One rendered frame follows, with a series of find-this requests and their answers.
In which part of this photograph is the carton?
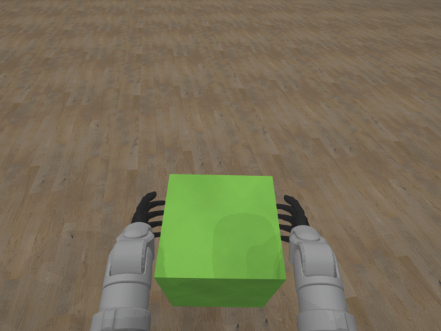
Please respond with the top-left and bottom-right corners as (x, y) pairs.
(154, 174), (287, 308)

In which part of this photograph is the right robot hand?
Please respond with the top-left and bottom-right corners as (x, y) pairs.
(276, 195), (309, 243)

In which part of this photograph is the left robot hand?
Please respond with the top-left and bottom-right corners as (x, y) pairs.
(131, 192), (165, 238)

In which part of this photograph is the left robot forearm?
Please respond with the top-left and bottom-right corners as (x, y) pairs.
(90, 222), (155, 331)

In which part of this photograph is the right robot forearm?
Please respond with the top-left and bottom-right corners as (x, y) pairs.
(289, 225), (358, 331)

